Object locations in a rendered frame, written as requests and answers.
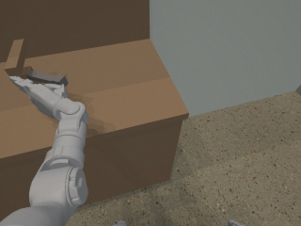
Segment counter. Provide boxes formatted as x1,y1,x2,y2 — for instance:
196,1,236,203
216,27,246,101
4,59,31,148
0,0,189,222

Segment robot left upper arm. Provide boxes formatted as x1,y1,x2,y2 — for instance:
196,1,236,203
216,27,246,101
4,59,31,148
0,166,88,226

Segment robot left hand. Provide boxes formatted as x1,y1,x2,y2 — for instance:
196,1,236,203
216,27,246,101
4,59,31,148
9,76,68,118

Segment tap lever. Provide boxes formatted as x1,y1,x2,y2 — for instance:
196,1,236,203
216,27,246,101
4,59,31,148
25,70,69,87

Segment left robot forearm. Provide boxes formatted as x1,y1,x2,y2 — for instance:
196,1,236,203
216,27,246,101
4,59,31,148
29,98,89,206

